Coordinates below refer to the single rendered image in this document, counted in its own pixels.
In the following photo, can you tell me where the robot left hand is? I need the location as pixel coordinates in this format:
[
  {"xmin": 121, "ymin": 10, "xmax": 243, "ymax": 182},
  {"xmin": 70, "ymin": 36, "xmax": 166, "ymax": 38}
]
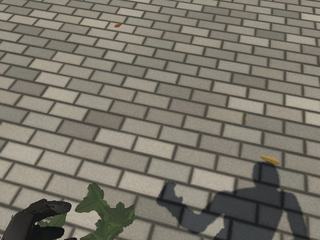
[{"xmin": 0, "ymin": 198, "xmax": 77, "ymax": 240}]

